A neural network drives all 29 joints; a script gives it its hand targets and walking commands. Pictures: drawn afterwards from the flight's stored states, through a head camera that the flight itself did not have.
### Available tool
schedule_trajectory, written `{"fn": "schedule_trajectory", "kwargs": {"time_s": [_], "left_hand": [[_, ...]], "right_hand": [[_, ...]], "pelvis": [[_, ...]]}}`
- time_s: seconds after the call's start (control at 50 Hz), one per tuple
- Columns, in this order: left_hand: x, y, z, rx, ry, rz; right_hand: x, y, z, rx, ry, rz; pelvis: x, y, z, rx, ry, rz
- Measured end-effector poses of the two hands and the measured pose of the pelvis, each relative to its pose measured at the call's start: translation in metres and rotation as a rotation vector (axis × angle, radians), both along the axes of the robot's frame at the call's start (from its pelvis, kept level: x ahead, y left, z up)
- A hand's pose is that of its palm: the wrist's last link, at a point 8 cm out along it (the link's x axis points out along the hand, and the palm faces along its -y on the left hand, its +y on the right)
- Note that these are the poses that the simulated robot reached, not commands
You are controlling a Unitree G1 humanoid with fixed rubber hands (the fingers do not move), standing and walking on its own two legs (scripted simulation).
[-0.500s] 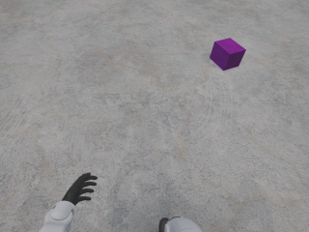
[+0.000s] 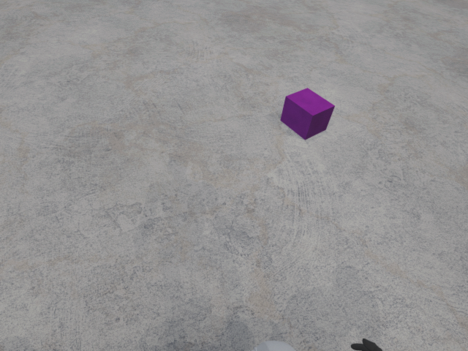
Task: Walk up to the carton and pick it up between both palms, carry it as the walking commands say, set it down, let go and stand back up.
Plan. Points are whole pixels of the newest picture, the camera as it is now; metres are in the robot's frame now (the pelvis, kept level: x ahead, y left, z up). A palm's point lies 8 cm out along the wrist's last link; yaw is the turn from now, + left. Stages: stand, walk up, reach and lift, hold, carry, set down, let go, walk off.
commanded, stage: walk up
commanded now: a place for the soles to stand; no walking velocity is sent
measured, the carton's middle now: (306, 113) +1.66 -0.50 -0.66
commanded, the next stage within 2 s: none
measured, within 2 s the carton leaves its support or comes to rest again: neither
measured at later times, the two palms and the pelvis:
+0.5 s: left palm (163, 222) +0.40 +0.17 -0.09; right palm (384, 251) +0.35 -0.33 -0.10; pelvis +0.29 -0.08 +0.01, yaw -4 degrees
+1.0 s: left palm (212, 124) +0.75 +0.08 -0.08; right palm (388, 195) +0.51 -0.40 -0.09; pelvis +0.55 -0.13 +0.01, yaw -5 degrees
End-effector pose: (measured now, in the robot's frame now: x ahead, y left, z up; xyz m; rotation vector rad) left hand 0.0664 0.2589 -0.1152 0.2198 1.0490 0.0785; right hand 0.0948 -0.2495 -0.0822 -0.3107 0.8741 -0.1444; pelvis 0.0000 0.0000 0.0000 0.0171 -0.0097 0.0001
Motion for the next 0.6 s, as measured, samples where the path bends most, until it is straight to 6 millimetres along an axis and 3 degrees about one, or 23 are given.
{"fn": "schedule_trajectory", "kwargs": {"time_s": [0.08,0.18,0.24,0.3,0.34,0.42,0.5,0.6], "left_hand": [[0.109,-0.014,0.025,-0.013,-0.110,-0.114],[0.236,-0.059,0.048,-0.053,-0.242,-0.229],[0.301,-0.094,0.052,-0.067,-0.294,-0.273],[0.353,-0.117,0.041,-0.041,-0.340,-0.274],[0.365,-0.121,0.032,-0.019,-0.314,-0.230],[0.350,-0.108,0.025,0.030,-0.170,-0.129],[0.331,-0.090,0.028,0.052,-0.064,-0.032],[0.325,-0.075,0.020,0.047,0.039,0.061]], "right_hand": [[-0.027,-0.019,0.004,-0.018,0.136,-0.116],[-0.044,-0.035,-0.003,0.007,0.323,-0.234],[-0.036,-0.047,-0.014,0.028,0.417,-0.282],[-0.011,-0.064,-0.034,0.044,0.487,-0.289],[0.027,-0.075,-0.043,0.060,0.466,-0.276],[0.145,-0.085,-0.034,0.080,0.278,-0.179],[0.256,-0.081,-0.014,0.089,0.134,-0.060],[0.367,-0.067,0.002,0.093,0.027,0.036]], "pelvis": [[0.044,-0.003,0.013,0.000,0.000,-0.046],[0.103,-0.016,0.016,-0.003,-0.010,-0.069],[0.145,-0.032,0.010,-0.002,-0.010,-0.079],[0.188,-0.054,-0.009,0.005,-0.007,-0.082],[0.209,-0.063,-0.014,0.002,-0.008,-0.095],[0.249,-0.072,-0.001,-0.003,-0.012,-0.087],[0.292,-0.076,0.013,-0.010,0.000,-0.069],[0.348,-0.076,0.015,-0.020,0.004,-0.051]]}}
